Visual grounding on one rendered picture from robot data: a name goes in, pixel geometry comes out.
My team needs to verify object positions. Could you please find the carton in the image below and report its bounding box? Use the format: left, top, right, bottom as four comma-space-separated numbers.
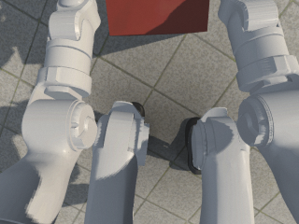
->
106, 0, 210, 36

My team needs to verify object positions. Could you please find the left robot foot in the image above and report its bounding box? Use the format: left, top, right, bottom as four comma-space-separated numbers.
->
131, 102, 145, 123

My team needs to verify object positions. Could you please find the right robot forearm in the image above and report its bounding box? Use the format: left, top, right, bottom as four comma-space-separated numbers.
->
218, 0, 299, 95

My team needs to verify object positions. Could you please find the robot left thigh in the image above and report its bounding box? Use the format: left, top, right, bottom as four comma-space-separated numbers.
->
84, 110, 150, 224

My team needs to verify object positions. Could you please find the right robot upper arm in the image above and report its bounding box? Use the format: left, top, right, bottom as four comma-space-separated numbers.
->
236, 88, 299, 224

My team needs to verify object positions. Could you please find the left robot upper arm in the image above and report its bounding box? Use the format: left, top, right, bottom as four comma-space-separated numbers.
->
0, 99, 98, 224

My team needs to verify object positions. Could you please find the left robot forearm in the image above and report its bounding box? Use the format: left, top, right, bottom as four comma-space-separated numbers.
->
21, 0, 101, 138

